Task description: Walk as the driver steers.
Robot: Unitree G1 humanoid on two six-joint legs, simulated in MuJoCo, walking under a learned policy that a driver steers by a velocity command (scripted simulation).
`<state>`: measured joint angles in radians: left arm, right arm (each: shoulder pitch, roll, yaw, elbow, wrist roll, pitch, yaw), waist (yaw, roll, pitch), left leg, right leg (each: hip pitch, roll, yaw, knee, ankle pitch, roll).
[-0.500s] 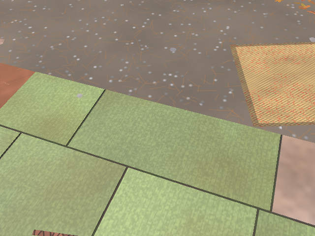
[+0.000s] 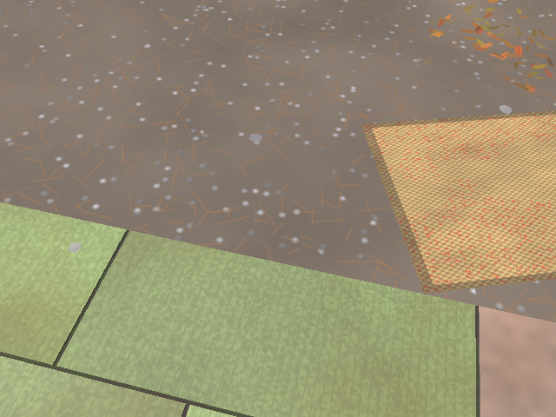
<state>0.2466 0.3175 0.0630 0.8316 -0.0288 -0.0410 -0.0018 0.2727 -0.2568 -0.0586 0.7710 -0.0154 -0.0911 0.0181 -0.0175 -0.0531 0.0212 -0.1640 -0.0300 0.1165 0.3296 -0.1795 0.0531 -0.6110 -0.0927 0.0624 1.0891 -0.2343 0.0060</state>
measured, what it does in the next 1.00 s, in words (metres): walks ahead: right foot, then left foot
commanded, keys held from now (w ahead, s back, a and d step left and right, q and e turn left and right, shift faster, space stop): w+e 0.16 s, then no key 0.84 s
